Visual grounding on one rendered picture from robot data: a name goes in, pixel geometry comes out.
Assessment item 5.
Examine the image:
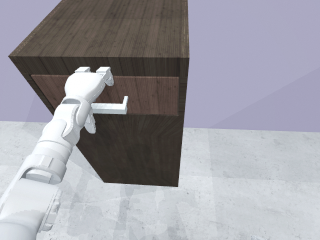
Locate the drawer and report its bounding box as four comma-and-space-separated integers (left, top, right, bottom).
31, 74, 179, 115

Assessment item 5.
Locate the left robot hand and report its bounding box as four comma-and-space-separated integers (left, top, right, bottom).
64, 67, 114, 134

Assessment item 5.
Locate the robot left forearm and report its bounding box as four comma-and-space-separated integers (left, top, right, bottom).
0, 95, 91, 214

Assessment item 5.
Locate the cabinet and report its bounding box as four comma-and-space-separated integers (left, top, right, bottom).
8, 0, 190, 187

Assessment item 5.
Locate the robot left upper arm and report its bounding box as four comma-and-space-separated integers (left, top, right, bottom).
0, 178, 63, 240

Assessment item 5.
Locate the handle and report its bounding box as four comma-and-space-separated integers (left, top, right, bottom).
91, 96, 129, 115

